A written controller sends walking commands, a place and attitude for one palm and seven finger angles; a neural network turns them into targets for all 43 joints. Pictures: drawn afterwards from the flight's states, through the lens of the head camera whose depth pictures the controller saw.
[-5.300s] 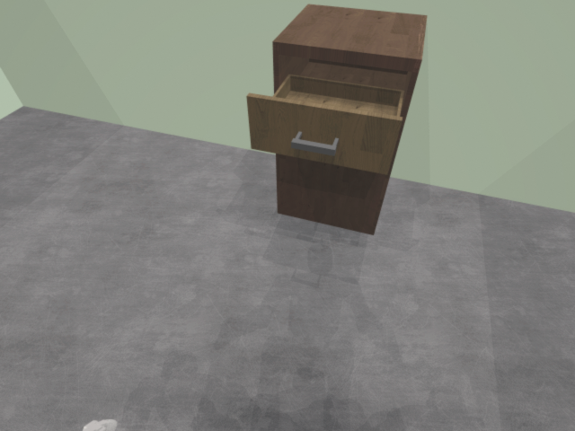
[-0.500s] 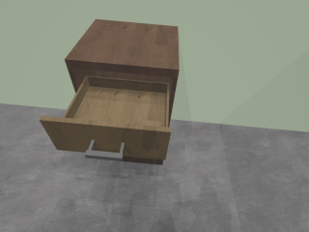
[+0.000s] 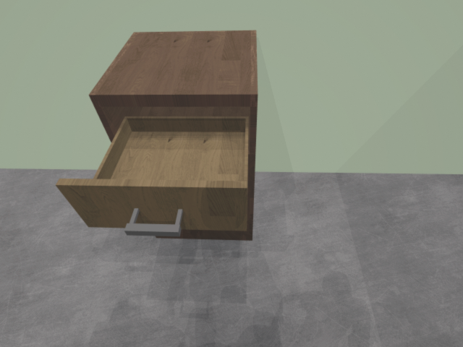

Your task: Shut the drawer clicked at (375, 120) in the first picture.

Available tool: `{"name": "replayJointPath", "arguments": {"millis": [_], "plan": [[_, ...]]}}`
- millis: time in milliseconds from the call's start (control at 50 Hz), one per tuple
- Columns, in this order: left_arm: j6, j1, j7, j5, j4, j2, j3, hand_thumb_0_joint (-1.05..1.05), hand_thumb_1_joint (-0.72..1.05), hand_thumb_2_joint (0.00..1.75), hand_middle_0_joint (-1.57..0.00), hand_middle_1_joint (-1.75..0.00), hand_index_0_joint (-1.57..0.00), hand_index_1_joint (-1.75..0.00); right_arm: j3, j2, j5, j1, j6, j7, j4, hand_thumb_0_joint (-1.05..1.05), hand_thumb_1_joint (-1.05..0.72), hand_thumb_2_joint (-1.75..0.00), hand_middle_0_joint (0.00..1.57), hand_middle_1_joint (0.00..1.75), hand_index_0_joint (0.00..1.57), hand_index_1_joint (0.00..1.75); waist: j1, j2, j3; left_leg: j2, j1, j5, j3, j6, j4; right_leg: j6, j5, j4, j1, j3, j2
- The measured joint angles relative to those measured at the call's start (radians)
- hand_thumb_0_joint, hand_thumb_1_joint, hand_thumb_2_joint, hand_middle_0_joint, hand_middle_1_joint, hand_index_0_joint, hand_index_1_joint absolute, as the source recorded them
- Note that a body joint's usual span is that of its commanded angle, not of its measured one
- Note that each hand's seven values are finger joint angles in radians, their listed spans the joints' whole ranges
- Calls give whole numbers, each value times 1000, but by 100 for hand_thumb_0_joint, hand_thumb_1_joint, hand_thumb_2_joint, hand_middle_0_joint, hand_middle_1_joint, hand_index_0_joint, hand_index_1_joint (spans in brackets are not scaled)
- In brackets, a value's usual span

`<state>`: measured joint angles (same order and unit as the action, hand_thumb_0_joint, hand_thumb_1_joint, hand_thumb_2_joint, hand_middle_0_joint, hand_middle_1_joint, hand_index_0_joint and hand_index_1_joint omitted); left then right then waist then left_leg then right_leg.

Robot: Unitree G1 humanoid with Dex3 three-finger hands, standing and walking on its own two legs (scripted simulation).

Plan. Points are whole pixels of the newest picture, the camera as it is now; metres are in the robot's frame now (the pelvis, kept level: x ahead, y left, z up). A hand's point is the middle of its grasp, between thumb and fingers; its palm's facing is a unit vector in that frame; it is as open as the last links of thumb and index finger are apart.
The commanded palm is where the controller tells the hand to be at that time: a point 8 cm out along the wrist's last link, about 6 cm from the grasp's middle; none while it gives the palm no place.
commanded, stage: look again from close up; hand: left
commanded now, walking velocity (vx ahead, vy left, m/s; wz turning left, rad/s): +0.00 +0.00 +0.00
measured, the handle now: (155, 221) +0.40 +0.21 -0.08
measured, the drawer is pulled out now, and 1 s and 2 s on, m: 0.30 0.30 0.30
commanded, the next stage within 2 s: shuffle to correct the standing spot in 0.24 s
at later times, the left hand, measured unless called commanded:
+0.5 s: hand out of the picture +0.00 +0.13 -0.17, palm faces +0.01 -0.98 -0.18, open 7.4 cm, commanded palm none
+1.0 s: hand out of the picture +0.05 +0.18 -0.19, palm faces +0.07 -0.98 -0.19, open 7.4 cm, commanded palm none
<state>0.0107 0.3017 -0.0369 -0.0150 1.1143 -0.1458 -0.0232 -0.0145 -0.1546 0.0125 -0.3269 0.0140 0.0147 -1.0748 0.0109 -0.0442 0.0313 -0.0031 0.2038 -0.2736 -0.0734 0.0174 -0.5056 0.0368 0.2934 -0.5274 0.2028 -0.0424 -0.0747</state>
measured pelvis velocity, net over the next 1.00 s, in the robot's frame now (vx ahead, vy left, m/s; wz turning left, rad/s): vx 0.09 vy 0.01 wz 0.01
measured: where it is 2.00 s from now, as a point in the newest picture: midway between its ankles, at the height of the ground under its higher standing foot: outside the picture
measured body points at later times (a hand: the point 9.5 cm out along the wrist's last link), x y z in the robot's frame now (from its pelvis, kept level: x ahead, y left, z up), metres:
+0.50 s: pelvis +0.01 -0.04 +0.00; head +0.02 -0.04 +0.45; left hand +0.00 +0.18 -0.16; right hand +0.00 -0.26 -0.16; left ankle +0.00 +0.11 -0.74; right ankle -0.01 -0.14 -0.74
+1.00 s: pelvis +0.09 +0.01 -0.02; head +0.12 +0.02 +0.43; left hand +0.05 +0.23 -0.18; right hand +0.13 -0.23 -0.17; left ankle +0.13 +0.12 -0.74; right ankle +0.00 -0.14 -0.73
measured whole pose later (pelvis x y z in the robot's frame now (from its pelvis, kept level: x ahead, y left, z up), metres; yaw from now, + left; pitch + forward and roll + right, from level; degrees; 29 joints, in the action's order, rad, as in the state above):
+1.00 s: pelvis +0.09 +0.01 -0.02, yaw +0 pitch -1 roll +1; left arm 0.03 0.36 -0.03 -0.03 1.09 -0.15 0.03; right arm 0.02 -0.19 0.02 -0.25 0.04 0.01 -1.04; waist -0.02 0.02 0.08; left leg -0.02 0.34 -0.29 -0.09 0.03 -0.63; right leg 0.02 0.48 -0.67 0.13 -0.07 -0.11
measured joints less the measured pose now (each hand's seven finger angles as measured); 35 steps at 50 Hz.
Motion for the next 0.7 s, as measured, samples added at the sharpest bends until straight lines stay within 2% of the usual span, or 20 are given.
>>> {"name": "replayJointPath", "arguments": {"millis": [420,560,640,700], "plan": [[5,-5,9,0,-6,8,0,1,92,90,-20,-30,-20,-30,3,-10,1,42,-8,3,-34,0,-91,-90,19,30,20,30,-12,40,16,-47,-26,33,9,-51,58,-51,-12,29,-10,-11,50],[-1,30,18,-6,-12,10,19,1,91,90,-21,-30,-20,-30,11,-8,9,9,-22,-6,-41,0,-91,-90,19,30,20,30,-18,35,-2,-58,0,-35,24,-33,-20,-55,29,3,-14,-24,59],[-2,47,21,-7,-7,2,30,1,91,90,-21,-30,-20,-30,11,3,9,-8,-5,-4,-43,0,-91,-90,19,30,20,30,-20,59,-3,-45,-13,-59,16,-45,-28,-44,63,-21,-17,-16,44],[0,46,22,-8,-2,-6,35,1,91,90,-21,-30,-20,-30,7,12,8,-20,17,1,-43,0,-91,-90,19,30,20,30,-22,71,2,-31,-23,-84,5,-36,-38,-45,96,-58,-11,-5,29]]}}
